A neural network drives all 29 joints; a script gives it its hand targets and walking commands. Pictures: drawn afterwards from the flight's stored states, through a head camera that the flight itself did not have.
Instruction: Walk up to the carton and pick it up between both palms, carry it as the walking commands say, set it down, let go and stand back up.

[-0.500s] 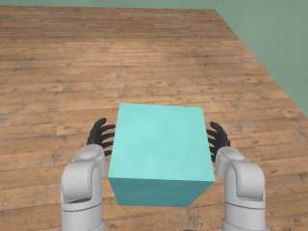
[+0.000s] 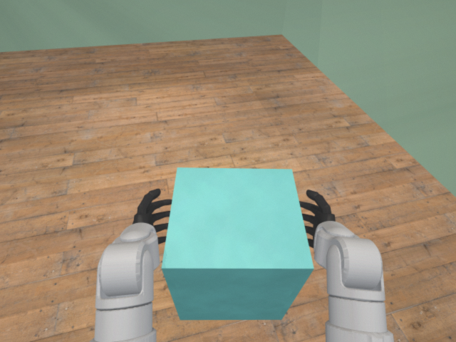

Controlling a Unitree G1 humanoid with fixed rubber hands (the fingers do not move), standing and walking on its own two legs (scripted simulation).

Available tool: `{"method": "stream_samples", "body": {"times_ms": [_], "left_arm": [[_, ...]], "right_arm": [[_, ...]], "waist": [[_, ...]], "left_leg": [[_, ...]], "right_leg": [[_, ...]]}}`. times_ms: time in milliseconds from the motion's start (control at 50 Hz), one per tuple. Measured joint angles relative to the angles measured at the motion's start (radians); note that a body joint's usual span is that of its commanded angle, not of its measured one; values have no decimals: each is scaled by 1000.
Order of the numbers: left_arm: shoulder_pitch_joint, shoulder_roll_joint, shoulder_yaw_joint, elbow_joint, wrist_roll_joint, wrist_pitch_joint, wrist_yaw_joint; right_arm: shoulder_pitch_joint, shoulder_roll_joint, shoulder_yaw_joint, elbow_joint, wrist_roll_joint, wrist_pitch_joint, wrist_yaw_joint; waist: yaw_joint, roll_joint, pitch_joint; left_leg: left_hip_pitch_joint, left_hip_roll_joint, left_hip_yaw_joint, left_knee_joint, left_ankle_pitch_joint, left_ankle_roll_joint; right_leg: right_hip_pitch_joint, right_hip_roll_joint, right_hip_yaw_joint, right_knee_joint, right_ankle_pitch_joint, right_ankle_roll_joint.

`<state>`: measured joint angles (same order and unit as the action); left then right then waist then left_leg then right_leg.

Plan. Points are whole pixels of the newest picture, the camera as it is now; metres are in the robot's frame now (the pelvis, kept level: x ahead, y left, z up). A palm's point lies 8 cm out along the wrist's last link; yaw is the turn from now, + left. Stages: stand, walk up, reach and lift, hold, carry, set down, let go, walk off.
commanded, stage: carry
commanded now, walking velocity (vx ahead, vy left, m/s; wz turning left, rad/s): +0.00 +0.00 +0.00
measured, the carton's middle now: (232, 248) +0.29 +0.00 +0.01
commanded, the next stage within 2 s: none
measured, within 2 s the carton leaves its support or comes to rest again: neither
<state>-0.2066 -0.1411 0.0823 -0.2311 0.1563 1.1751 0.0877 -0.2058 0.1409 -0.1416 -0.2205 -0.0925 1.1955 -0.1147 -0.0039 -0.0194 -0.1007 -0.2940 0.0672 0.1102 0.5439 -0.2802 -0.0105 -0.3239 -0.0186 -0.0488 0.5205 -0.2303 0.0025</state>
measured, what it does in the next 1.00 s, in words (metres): steps to the right, turning right: right foot, then left foot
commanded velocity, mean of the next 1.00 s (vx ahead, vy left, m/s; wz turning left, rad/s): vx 0.00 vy -0.27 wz -0.90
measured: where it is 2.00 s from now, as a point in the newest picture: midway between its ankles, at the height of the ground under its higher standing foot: outside the picture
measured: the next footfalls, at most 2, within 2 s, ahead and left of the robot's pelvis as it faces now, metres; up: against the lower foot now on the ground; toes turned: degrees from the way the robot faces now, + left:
right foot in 0.54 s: -0.04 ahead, -0.19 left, +0.00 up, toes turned -23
left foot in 0.92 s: -0.03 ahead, -0.06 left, +0.00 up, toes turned -29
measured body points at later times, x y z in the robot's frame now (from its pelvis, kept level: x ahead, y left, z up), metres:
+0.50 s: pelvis -0.05 -0.04 -0.01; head -0.03 -0.05 +0.44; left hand +0.27 +0.04 +0.08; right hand +0.20 -0.24 +0.06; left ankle +0.00 +0.12 -0.73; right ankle -0.07 -0.17 -0.72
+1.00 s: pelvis -0.13 -0.15 +0.00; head -0.10 -0.14 +0.45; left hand +0.19 -0.21 +0.07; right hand +0.02 -0.44 +0.08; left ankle -0.07 -0.04 -0.73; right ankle -0.14 -0.20 -0.67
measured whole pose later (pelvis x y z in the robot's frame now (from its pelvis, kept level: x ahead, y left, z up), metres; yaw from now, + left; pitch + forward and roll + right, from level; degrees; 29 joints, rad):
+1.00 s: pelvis -0.13 -0.15 +0.00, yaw -37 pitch +4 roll -1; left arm -0.21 -0.14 0.07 -0.32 0.16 1.22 0.10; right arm -0.21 0.14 -0.15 -0.28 -0.07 1.21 -0.11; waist 0.01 -0.06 -0.05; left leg -0.30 0.10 0.11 0.55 -0.30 -0.02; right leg -0.58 0.18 -0.02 0.98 -0.40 0.01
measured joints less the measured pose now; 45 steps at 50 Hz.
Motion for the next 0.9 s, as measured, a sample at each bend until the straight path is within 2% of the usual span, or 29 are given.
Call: {"method": "stream_samples", "body": {"times_ms": [80,180,220,260,280,320,360,480,520,560,580,620,660,700,820,900], "left_arm": [[-1,0,8,11,0,7,2],[-15,-2,17,-22,-10,16,6],[-17,-3,24,-51,-13,23,7],[-11,-2,24,-65,-16,24,7],[-9,-1,22,-68,-17,26,6],[-9,-1,15,-72,-19,31,6],[-15,-2,10,-78,-19,35,6],[-35,-6,8,-111,-21,32,10],[-39,-7,10,-113,-24,30,10],[-50,-10,1,-91,-22,18,10],[-53,-12,-9,-73,-18,11,9],[-54,-12,-20,-49,-14,11,8],[-52,-11,-20,-47,-15,14,7],[-54,-12,-13,-63,-18,14,6],[-50,-11,-4,-116,-14,10,4],[-34,-7,-3,-113,-7,28,8]], "right_arm": [[-3,0,3,24,-7,-2,6],[-5,1,11,-11,-9,-1,8],[-11,2,19,-29,-9,1,8],[-10,2,26,-39,-11,2,8],[-5,2,28,-45,-13,6,8],[2,1,27,-62,-14,16,8],[4,0,23,-78,-14,21,8],[-6,2,14,-121,-8,17,9],[-10,3,12,-127,-9,20,8],[-15,3,-8,-131,-9,22,7],[-9,1,-19,-129,-6,21,8],[1,0,-30,-127,-1,29,6],[3,-1,-31,-130,8,35,0],[-1,0,-27,-140,16,34,-8],[-19,4,-17,-158,28,18,-16],[-21,4,-13,-116,32,18,-12]], "waist": [[19,2,0],[37,6,13],[46,2,20],[53,11,27],[55,13,32],[57,15,46],[58,15,62],[49,43,88],[48,58,82],[40,102,84],[33,105,84],[19,89,93],[3,76,110],[-6,66,122],[-5,28,111],[4,-9,67]], "left_leg": [[-6,-12,-1,-2,12,12],[-33,-23,11,14,19,28],[-52,-15,28,40,9,33],[-63,8,43,52,4,33],[-63,20,51,50,7,30],[-61,44,66,40,17,19],[-62,72,83,39,22,6],[-79,192,137,84,14,-57],[-89,240,153,115,5,-87],[-125,301,129,199,-47,-111],[-157,289,94,284,-152,-123],[-219,221,31,481,-312,-133],[-263,161,5,603,-337,-131],[-287,121,-3,628,-288,-126],[-252,30,-33,452,-200,-88],[-126,-17,-61,209,-170,-49]], "right_leg": [[-1,-12,-1,-8,16,9],[-33,-24,12,11,26,19],[-83,-20,23,98,-56,15],[-150,-6,19,269,-192,11],[-177,-4,17,345,-219,10],[-212,-9,12,440,-221,12],[-222,-22,6,462,-206,16],[-129,-41,-39,274,-187,7],[-65,-29,-64,152,-150,-5],[-50,20,-77,99,-42,-18],[-67,30,-71,122,-50,-29],[-84,38,-46,136,-71,-54],[-85,56,-23,112,-56,-71],[-88,86,-3,83,-26,-87],[-105,189,47,39,34,-139],[-104,255,87,5,73,-154]]}}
